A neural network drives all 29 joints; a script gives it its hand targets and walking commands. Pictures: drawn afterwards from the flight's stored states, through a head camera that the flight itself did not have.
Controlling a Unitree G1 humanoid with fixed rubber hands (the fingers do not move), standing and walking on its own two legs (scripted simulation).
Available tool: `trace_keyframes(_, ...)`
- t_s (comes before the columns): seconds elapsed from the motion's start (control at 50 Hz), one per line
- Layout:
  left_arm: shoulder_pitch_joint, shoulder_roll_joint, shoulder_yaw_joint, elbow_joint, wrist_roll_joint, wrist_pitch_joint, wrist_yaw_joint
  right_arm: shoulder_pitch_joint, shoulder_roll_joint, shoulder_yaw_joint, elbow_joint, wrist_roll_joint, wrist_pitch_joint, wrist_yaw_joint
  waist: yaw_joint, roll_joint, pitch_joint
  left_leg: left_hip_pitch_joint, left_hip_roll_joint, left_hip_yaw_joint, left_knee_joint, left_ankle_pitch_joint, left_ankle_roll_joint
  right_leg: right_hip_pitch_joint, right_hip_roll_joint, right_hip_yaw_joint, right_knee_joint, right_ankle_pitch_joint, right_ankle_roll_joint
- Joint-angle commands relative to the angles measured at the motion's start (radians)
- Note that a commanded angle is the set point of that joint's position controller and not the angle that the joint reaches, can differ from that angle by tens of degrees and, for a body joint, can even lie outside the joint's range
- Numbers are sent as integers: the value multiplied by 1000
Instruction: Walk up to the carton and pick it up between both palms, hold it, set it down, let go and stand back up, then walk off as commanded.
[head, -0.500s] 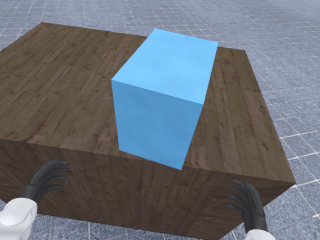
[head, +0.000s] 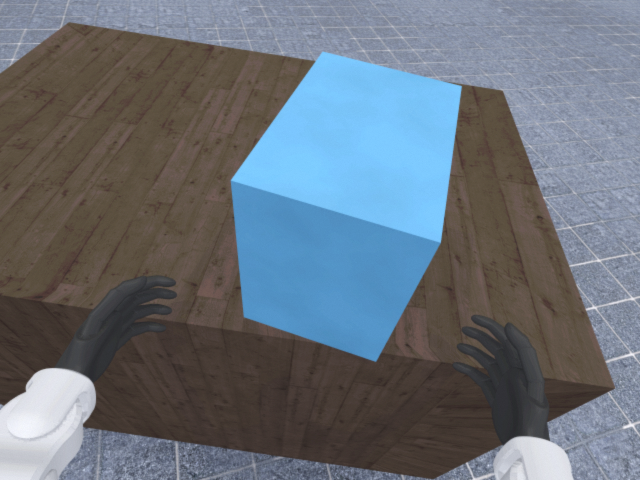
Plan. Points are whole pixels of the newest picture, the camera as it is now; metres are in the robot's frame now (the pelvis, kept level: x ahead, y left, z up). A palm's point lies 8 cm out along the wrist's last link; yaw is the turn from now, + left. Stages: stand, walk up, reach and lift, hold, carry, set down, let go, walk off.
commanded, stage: reach and lift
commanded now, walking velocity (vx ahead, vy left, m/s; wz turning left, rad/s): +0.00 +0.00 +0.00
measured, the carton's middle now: (349, 205) +0.44 -0.02 +0.10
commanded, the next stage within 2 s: none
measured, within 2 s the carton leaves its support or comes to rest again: neither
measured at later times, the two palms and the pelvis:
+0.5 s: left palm (120, 298) +0.27 +0.21 +0.12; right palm (511, 349) +0.23 -0.16 +0.14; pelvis +0.00 +0.00 +0.00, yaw +0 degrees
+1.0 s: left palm (142, 217) +0.33 +0.20 +0.17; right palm (513, 282) +0.29 -0.16 +0.17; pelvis -0.01 +0.00 +0.00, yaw +0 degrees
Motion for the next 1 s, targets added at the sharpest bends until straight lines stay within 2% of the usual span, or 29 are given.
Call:
trace_keyframes(0.0, -129, 141, 116, -234, -115, 32, 0, -93, -86, -26, -240, 40, 9, -24, -6, 145, -216, 136, 1, 92, -71, 170, 19, 225, -30, 85, -100, 395, 34)
trace_keyframes(0.04, -208, 148, 111, -297, -132, 34, 9, -175, -95, -47, -240, 41, 19, -24, -6, 144, -236, 135, 1, 93, -65, 171, 15, 219, -22, 91, -96, 365, 28)
trace_keyframes(0.08, -257, 161, 111, -260, -137, 39, 7, -216, -77, -53, -213, 46, 44, -27, -13, 146, -217, 118, 5, 94, -77, 95, 25, 189, -34, 99, -104, 306, 24)
trace_keyframes(0.12, -258, 154, 93, -284, -153, 52, 14, -217, -85, -81, -214, 38, 58, -30, -36, 159, -235, 112, 10, 89, -83, 96, 19, 213, -33, 99, -94, 318, 18)
trace_keyframes(0.14, -270, 156, 102, -301, -140, 52, 25, -243, -79, -70, -191, 49, 60, -27, -13, 194, -231, 90, 12, 87, -88, 110, 19, 223, -30, 109, -90, 342, 16)
trace_keyframes(0.18, -388, 190, 103, -239, -144, 59, 20, -336, -80, -98, -141, 30, 86, -28, -41, 178, -226, 51, 14, 99, -97, 42, 24, 210, -25, 106, -87, 256, 12)
trace_keyframes(0.2, -304, 165, 88, -267, -149, 80, 24, -280, -98, -102, -136, 40, 86, -31, -61, 194, -225, 93, 17, 97, -95, 110, 20, 225, -27, 101, -79, 346, 11)
trace_keyframes(0.28, -433, 173, 97, -227, -143, 118, 8, -416, -89, -108, -80, 56, 133, -46, -68, 186, -254, 97, 17, 92, -86, 127, 16, 248, -28, 107, -83, 387, 16)
trace_keyframes(0.32, -310, 138, 86, -259, -137, 146, 4, -335, -120, -135, -62, 68, 148, -48, -88, 188, -228, 126, 31, 77, -99, 152, 13, 259, -23, 93, -85, 409, 13)
trace_keyframes(0.34, -498, 173, 116, -175, -136, 154, 2, -518, -94, -123, -63, 57, 158, -55, -63, 168, -255, 78, 15, 101, -91, 71, 20, 238, -28, 103, -85, 321, 20)
trace_keyframes(0.36, -409, 170, 111, -243, -124, 161, 2, -445, -114, -126, -84, 70, 160, -59, -78, 176, -262, 101, 26, 93, -92, 136, 19, 279, -21, 91, -76, 406, 15)
trace_keyframes(0.4, -454, 196, 134, -223, -135, 177, 10, -511, -133, -112, -108, 74, 163, -59, -68, 157, -298, 95, 20, 101, -85, 143, 19, 287, -27, 99, -68, 447, 29)
trace_keyframes(0.5, -671, 184, 140, -38, -112, 212, 15, -726, -114, -145, 29, 56, 190, -59, -77, 190, -255, 37, 9, 122, -116, 32, 24, 229, -28, 94, -78, 290, 28)
trace_keyframes(0.52, -615, 180, 154, -51, -107, 219, 16, -690, -128, -135, 25, 69, 184, -56, -89, 156, -280, 45, 10, 121, -110, 75, 29, 261, -25, 94, -70, 345, 33)
trace_keyframes(0.58, -619, 170, 148, -66, -84, 262, 12, -716, -139, -140, 20, 95, 186, -74, -101, 159, -330, 85, 9, 114, -94, 154, 17, 321, -12, 84, -63, 455, 35)
trace_keyframes(0.62, -621, 151, 143, -1, -75, 293, -11, -722, -133, -134, 83, 104, 197, -84, -124, 136, -315, 103, 8, 118, -86, 175, 25, 353, -11, 79, -64, 492, 45)
trace_keyframes(0.64, -664, 161, 140, 27, -74, 307, -6, -788, -139, -128, 84, 106, 204, -86, -104, 159, -293, 95, 3, 123, -92, 140, 15, 316, -18, 83, -71, 460, 50)
trace_keyframes(0.66, -740, 190, 167, 90, -60, 310, -11, -830, -149, -133, 113, 90, 208, -87, -114, 146, -306, 79, -2, 129, -90, 116, 20, 305, -18, 81, -75, 443, 49)
trace_keyframes(0.68, -666, 159, 145, 28, -66, 314, -10, -775, -144, -142, 93, 94, 202, -88, -133, 140, -312, 100, 6, 115, -92, 162, 19, 333, -19, 71, -66, 494, 53)
trace_keyframes(0.7, -751, 175, 155, 70, -69, 317, -12, -860, -173, -144, 132, 95, 212, -83, -111, 158, -284, 73, -1, 121, -98, 120, 19, 302, -14, 78, -67, 430, 52)
trace_keyframes(0.72, -777, 174, 136, 28, -71, 310, -8, -889, -175, -157, 88, 97, 202, -87, -129, 153, -323, 65, 3, 124, -85, 147, 18, 324, -2, 76, -54, 452, 41)
trace_keyframes(0.76, -796, 193, 149, -72, -85, 307, 11, -905, -190, -163, 47, 108, 192, -82, -131, 154, -385, 81, 0, 122, -73, 203, 16, 348, 10, 70, -38, 512, 41)
trace_keyframes(0.78, -870, 231, 163, -45, -90, 303, 18, -994, -190, -146, -6, 115, 188, -86, -118, 144, -436, 77, -11, 130, -64, 197, 21, 360, 1, 76, -29, 544, 50)
trace_keyframes(0.8, -835, 199, 143, -57, -94, 301, 22, -925, -177, -163, 81, 99, 197, -84, -142, 151, -403, 93, -3, 114, -69, 191, 22, 346, -5, 81, -35, 546, 57)
trace_keyframes(0.84, -904, 226, 148, -31, -80, 303, 27, -982, -170, -170, 97, 106, 198, -84, -139, 173, -420, 99, -4, 124, -69, 191, 18, 345, 3, 77, -36, 519, 47)
trace_keyframes(0.9, -900, 201, 134, 123, -62, 326, 17, -994, -180, -185, 279, 112, 227, -77, -152, 190, -315, 89, -4, 114, -78, 131, 20, 299, -4, 77, -54, 444, 35)
trace_keyframes(0.92, -956, 212, 133, 161, -65, 329, 17, -1056, -189, -190, 286, 115, 234, -73, -154, 175, -332, 84, -4, 115, -90, 99, 26, 294, 0, 78, -60, 407, 35)
trace_keyframes(0.94, -939, 202, 120, 151, -64, 336, 11, -1067, -195, -174, 242, 126, 227, -80, -170, 152, -385, 90, -5, 117, -71, 142, 31, 352, -1, 81, -54, 489, 37)
trace_keyframes(0.98, -990, 228, 134, 199, -62, 344, 7, -1144, -195, -174, 252, 135, 231, -91, -160, 148, -390, 76, -10, 116, -79, 113, 36, 350, -4, 81, -49, 469, 52)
